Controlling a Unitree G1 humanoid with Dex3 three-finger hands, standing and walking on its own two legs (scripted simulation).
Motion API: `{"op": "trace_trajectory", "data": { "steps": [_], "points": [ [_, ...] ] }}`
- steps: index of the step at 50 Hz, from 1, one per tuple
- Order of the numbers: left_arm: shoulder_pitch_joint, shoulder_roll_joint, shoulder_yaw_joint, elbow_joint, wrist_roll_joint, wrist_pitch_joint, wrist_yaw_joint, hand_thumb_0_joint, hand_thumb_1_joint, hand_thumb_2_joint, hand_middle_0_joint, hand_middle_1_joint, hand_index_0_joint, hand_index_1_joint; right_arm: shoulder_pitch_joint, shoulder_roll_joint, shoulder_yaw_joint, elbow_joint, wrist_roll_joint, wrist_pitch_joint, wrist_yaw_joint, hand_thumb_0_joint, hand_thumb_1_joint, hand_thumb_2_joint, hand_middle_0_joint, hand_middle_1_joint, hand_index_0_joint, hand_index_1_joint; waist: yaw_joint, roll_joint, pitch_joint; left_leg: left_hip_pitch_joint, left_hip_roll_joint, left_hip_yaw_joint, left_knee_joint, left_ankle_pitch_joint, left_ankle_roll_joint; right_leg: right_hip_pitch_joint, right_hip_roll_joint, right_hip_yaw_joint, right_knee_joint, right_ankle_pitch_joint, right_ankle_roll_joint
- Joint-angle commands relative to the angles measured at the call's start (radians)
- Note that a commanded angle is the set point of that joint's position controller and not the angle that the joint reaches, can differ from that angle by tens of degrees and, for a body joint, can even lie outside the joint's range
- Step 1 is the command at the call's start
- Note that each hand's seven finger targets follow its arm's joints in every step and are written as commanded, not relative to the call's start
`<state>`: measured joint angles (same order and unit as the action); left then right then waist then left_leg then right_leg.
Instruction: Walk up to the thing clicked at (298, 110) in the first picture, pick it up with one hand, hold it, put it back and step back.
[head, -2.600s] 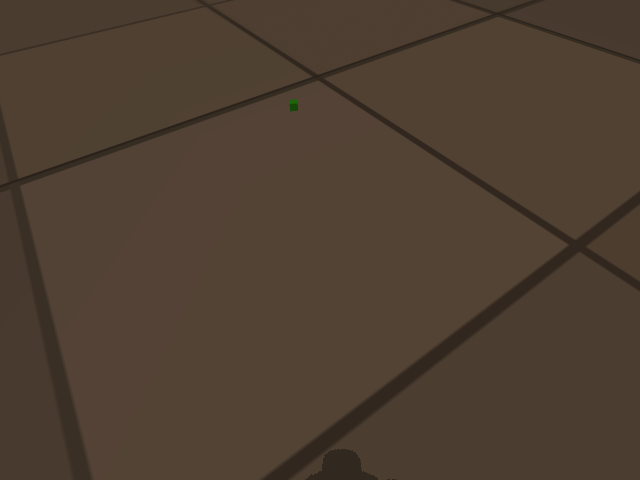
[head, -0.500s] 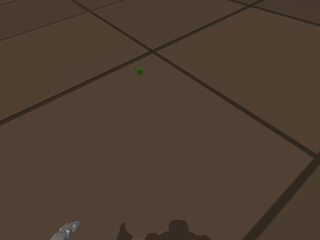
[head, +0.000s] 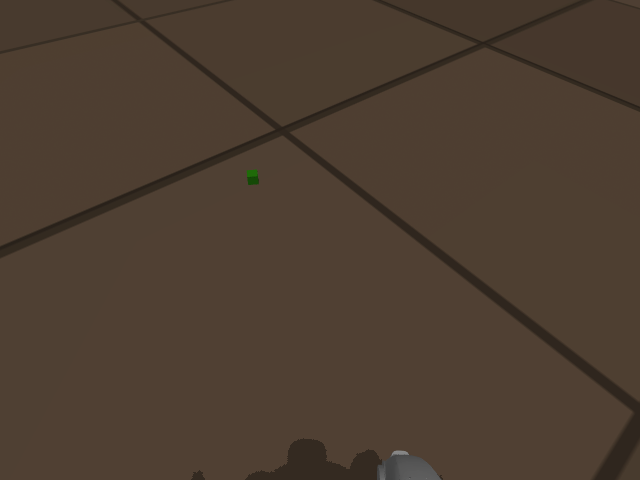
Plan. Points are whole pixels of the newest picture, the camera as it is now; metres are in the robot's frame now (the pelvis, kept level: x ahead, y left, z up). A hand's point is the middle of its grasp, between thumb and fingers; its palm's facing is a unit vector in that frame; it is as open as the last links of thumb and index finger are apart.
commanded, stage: walk up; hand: left
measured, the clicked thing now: (252, 177) +1.50 +0.31 -0.75
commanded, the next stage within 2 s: none
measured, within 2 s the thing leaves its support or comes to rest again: neither
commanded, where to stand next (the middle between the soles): +1.20 +0.02 m, yaw +3 degrees
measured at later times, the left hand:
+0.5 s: hand (191, 363) +0.31 +0.22 -0.12, palm faces +0.04 -0.92 -0.40, open 7.4 cm
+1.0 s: hand (204, 243) +0.58 +0.25 -0.14, palm faces -0.04 -0.94 -0.34, open 7.4 cm
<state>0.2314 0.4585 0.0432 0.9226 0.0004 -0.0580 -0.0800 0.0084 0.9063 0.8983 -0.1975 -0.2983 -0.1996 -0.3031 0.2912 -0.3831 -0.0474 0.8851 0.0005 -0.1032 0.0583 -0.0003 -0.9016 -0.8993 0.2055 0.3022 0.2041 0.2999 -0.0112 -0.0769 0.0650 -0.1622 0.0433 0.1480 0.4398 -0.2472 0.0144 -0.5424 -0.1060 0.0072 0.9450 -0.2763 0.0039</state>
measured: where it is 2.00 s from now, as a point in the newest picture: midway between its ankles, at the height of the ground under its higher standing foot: (325, 279)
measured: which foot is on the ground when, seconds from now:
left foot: down 0.00-0.22, up 0.24-0.66, down 0.68-1.00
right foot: up 0.00-0.18, down 0.20-0.70, up 0.72-1.00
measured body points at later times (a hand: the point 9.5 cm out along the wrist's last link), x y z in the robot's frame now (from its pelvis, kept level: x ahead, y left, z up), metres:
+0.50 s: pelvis +0.27 -0.06 +0.00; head +0.29 -0.08 +0.45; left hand +0.31 +0.27 -0.09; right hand +0.38 -0.38 -0.12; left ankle +0.37 +0.11 -0.68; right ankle +0.26 -0.15 -0.74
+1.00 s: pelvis +0.52 -0.02 +0.00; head +0.53 -0.01 +0.45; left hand +0.58 +0.30 -0.12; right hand +0.59 -0.34 -0.10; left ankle +0.50 +0.09 -0.74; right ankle +0.63 -0.18 -0.70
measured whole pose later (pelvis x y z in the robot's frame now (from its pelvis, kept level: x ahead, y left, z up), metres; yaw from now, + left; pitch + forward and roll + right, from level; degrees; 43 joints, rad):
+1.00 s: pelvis +0.52 -0.02 +0.00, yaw +2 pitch -2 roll +1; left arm 0.26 0.43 0.05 0.90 0.02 -0.05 -0.08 0.01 0.90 0.90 -0.20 -0.30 -0.20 -0.30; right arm 0.28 -0.40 -0.05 0.86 0.00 -0.09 0.06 0.00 -0.90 -0.90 0.21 0.30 0.20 0.30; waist -0.01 -0.05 0.07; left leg -0.14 0.02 0.11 0.44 -0.26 0.03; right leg -0.52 -0.13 -0.01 0.78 -0.23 0.01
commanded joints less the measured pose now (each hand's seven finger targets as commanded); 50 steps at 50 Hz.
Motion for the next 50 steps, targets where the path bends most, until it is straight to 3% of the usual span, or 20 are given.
{"op": "trace_trajectory", "data": {
  "steps": [1, 7, 9, 10, 11, 12, 13, 15, 17, 23, 29, 31, 33, 34, 35, 36, 38, 41, 46, 50],
  "points": [
    [-0.093, 0.149, 0.049, -0.104, 0.009, -0.018, -0.02, 0.0, 0.9, 0.9, -0.2, -0.3, -0.2, -0.3, -0.013, -0.306, -0.087, -0.075, 0.003, -0.034, -0.012, 0.0, -0.9, -0.9, 0.2, 0.3, 0.2, 0.3, -0.011, 0.205, -0.017, 0.038, 0.207, -0.144, -0.227, 0.144, 0.191, -0.005, -0.025, -0.028, -0.227, 0.148, -0.005],
    [-0.093, 0.145, 0.07, -0.071, 0.006, -0.018, -0.019, 0.0, 0.9, 0.9, -0.2, -0.3, -0.2, -0.3, -0.022, -0.312, -0.092, -0.076, -0.001, -0.015, -0.022, 0.0, -0.9, -0.9, 0.2, 0.3, 0.2, 0.3, 0.023, 0.167, -0.03, -0.055, 0.215, -0.116, -0.09, 0.105, 0.143, 0.271, 0.029, -0.093, -0.348, 0.196, -0.036],
    [0.094, 0.201, 0.102, -0.025, 0.009, -0.035, 0.001, 0.0, 0.9, 0.9, -0.2, -0.3, -0.2, -0.3, 0.011, -0.252, -0.066, -0.075, -0.01, -0.011, -0.025, 0.0, -0.9, -0.9, 0.2, 0.3, 0.2, 0.3, 0.122, 0.014, -0.141, -0.141, 0.12, -0.047, 0.318, 0.253, 0.089, 0.566, 0.056, -0.062, -0.401, 0.04, -0.076],
    [0.21, 0.295, 0.13, -0.018, 0.017, -0.043, 0.018, 0.0, 0.9, 0.9, -0.2, -0.3, -0.2, -0.3, 0.071, -0.176, -0.042, -0.092, -0.006, -0.011, -0.024, 0.0, -0.9, -0.9, 0.2, 0.3, 0.2, 0.3, 0.155, -0.225, -0.225, -0.303, 0.018, -0.013, 0.637, 0.017, 0.05, 0.711, -0.154, 0.246, -0.513, -0.192, -0.12],
    [0.21, 0.37, 0.137, -0.03, 0.001, -0.044, 0.025, 0.0, 0.9, 0.9, -0.2, -0.3, -0.2, -0.3, 0.061, -0.222, -0.053, -0.095, 0.008, -0.007, -0.028, 0.0, -0.9, -0.9, 0.2, 0.3, 0.2, 0.3, 0.149, -0.252, -0.206, -0.518, -0.07, -0.092, 0.776, -0.264, 0.026, 0.769, -0.349, 0.686, -0.728, -0.249, -0.215],
    [0.153, 0.347, 0.126, -0.051, -0.012, -0.042, 0.03, 0.0, 0.9, 0.9, -0.2, -0.3, -0.2, -0.3, -0.004, -0.276, -0.065, -0.067, -0.002, 0.004, -0.038, 0.0, -0.9, -0.9, 0.2, 0.3, 0.2, 0.3, 0.139, -0.076, -0.13, -0.505, 0.0, -0.221, 0.847, -0.233, 0.026, 0.624, -0.351, 0.67, -0.735, -0.238, -0.222],
    [0.082, 0.304, 0.114, -0.063, -0.017, -0.043, 0.036, 0.0, 0.9, 0.9, -0.2, -0.3, -0.2, -0.3, 0.009, -0.272, -0.065, -0.042, 0.012, 0.007, -0.037, 0.0, -0.9, -0.9, 0.2, 0.3, 0.2, 0.3, 0.095, -0.024, -0.085, -0.471, 0.029, -0.268, 0.824, -0.129, 0.031, 0.544, -0.289, 0.488, -0.721, -0.155, -0.184],
    [-0.01, 0.234, 0.095, -0.078, -0.013, -0.049, 0.042, 0.0, 0.9, 0.9, -0.2, -0.3, -0.2, -0.3, 0.044, -0.252, -0.057, -0.011, 0.016, 0.015, -0.024, 0.0, -0.9, -0.9, 0.2, 0.3, 0.2, 0.3, 0.029, -0.067, -0.044, -0.418, 0.068, -0.215, 0.702, -0.047, 0.034, 0.427, -0.177, 0.246, -0.716, -0.052, -0.155],
    [-0.013, 0.198, 0.084, -0.086, -0.01, -0.06, 0.041, 0.0, 0.9, 0.9, -0.2, -0.3, -0.2, -0.3, 0.084, -0.242, -0.064, 0.01, 0.002, 0.028, -0.009, 0.0, -0.9, -0.9, 0.2, 0.3, 0.2, 0.3, 0.013, -0.079, -0.035, -0.364, 0.062, -0.192, 0.637, 0.017, 0.014, 0.363, -0.131, 0.136, -0.738, 0.06, -0.139],
    [0.04, 0.209, 0.092, -0.109, 0.006, -0.072, 0.044, 0.0, 0.9, 0.9, -0.2, -0.3, -0.2, -0.3, -0.077, -0.221, -0.07, -0.051, -0.017, 0.043, 0.02, 0.0, -0.9, -0.9, 0.2, 0.3, 0.2, 0.3, 0.044, -0.033, 0.003, -0.458, 0.066, -0.185, 0.379, 0.119, -0.028, 0.421, -0.139, 0.05, -0.78, 0.054, -0.165],
    [0.079, 0.213, 0.094, -0.097, 0.01, -0.054, 0.044, 0.0, 0.9, 0.9, -0.2, -0.3, -0.2, -0.3, -0.2, -0.19, -0.062, -0.088, -0.018, 0.025, 0.034, 0.0, -0.9, -0.9, 0.2, 0.3, 0.2, 0.3, 0.065, -0.01, -0.028, -0.29, 0.042, -0.105, 0.113, 0.197, 0.012, 0.491, -0.125, -0.033, -0.661, 0.294, -0.159],
    [0.049, 0.235, 0.095, -0.108, 0.01, -0.049, 0.049, 0.0, 0.9, 0.9, -0.2, -0.3, -0.2, -0.3, -0.143, -0.206, -0.073, -0.073, -0.02, 0.027, 0.026, 0.0, -0.9, -0.9, 0.2, 0.3, 0.2, 0.3, 0.029, -0.01, -0.04, -0.181, 0.045, -0.105, 0.117, 0.156, 0.032, 0.444, -0.166, -0.008, -0.608, 0.281, -0.172],
    [0.081, 0.206, 0.077, -0.112, 0.006, -0.04, 0.055, 0.0, 0.9, 0.9, -0.2, -0.3, -0.2, -0.3, 0.001, -0.251, -0.092, -0.027, -0.03, 0.019, 0.014, 0.0, -0.9, -0.9, 0.2, 0.3, 0.2, 0.3, -0.043, 0.129, -0.107, 0.074, -0.021, -0.071, 0.053, 0.064, 0.075, 0.361, -0.076, -0.092, -0.298, 0.401, -0.136],
    [0.122, 0.15, 0.052, -0.12, 0.002, -0.038, 0.057, 0.0, 0.9, 0.9, -0.2, -0.3, -0.2, -0.3, 0.142, -0.317, -0.118, -0.002, -0.049, 0.015, 0.0, 0.0, -0.9, -0.9, 0.2, 0.3, 0.2, 0.3, -0.103, 0.268, -0.189, 0.285, 0.087, -0.239, 0.035, -0.072, 0.135, 0.175, -0.019, -0.119, -0.019, 0.289, -0.098],
    [0.179, 0.109, 0.048, -0.131, -0.022, -0.035, 0.059, 0.0, 0.9, 0.9, -0.2, -0.3, -0.2, -0.3, 0.171, -0.4, -0.136, -0.037, -0.041, 0.01, -0.012, 0.0, -0.9, -0.9, 0.2, 0.3, 0.2, 0.3, -0.1, 0.405, -0.252, 0.477, 0.351, -0.762, -0.081, -0.167, 0.257, -0.131, 0.164, -0.105, 0.256, -0.128, -0.041],
    [0.119, 0.202, 0.061, -0.111, -0.008, -0.031, 0.07, 0.0, 0.9, 0.9, -0.2, -0.3, -0.2, -0.3, 0.154, -0.395, -0.144, -0.046, 0.005, 0.011, -0.014, 0.0, -0.9, -0.9, 0.2, 0.3, 0.2, 0.3, -0.107, 0.25, -0.265, 0.404, 0.397, -0.852, -0.154, -0.18, 0.306, -0.136, 0.108, 0.043, 0.312, -0.262, -0.063],
    [0.126, 0.202, 0.047, -0.087, -0.012, -0.032, 0.06, 0.0, 0.9, 0.9, -0.2, -0.3, -0.2, -0.3, 0.028, -0.327, -0.106, -0.074, 0.014, 0.014, -0.025, 0.0, -0.9, -0.9, 0.2, 0.3, 0.2, 0.3, -0.033, 0.158, -0.125, 0.189, 0.315, -0.539, -0.16, -0.048, 0.217, -0.074, 0.038, 0.112, 0.28, -0.12, -0.051],
    [0.166, 0.177, 0.05, -0.052, -0.005, -0.021, 0.041, 0.0, 0.9, 0.9, -0.2, -0.3, -0.2, -0.3, -0.029, -0.273, -0.078, -0.086, 0.01, 0.001, -0.027, 0.0, -0.9, -0.9, 0.2, 0.3, 0.2, 0.3, 0.009, 0.192, -0.054, -0.006, 0.238, -0.314, -0.184, 0.091, 0.197, 0.026, -0.002, 0.052, 0.134, -0.074, -0.021],
    [0.066, 0.15, 0.055, -0.081, 0.016, -0.013, 0.012, 0.0, 0.9, 0.9, -0.2, -0.3, -0.2, -0.3, -0.021, -0.3, -0.088, -0.099, -0.002, -0.012, -0.018, 0.0, -0.9, -0.9, 0.2, 0.3, 0.2, 0.3, -0.008, 0.223, -0.005, -0.022, 0.232, -0.264, -0.236, -0.053, 0.235, -0.003, -0.035, -0.006, -0.104, 0.009, 0.007],
    [0.0, 0.143, 0.066, -0.083, 0.011, -0.019, 0.0, 0.0, 0.9, 0.9, -0.2, -0.3, -0.2, -0.3, -0.057, -0.306, -0.089, -0.106, -0.001, -0.013, -0.011, 0.0, -0.9, -0.9, 0.2, 0.3, 0.2, 0.3, 0.003, 0.22, 0.023, -0.112, 0.201, -0.215, -0.231, -0.137, 0.187, 0.117, -0.025, -0.031, -0.285, 0.164, -0.009]
  ]
}}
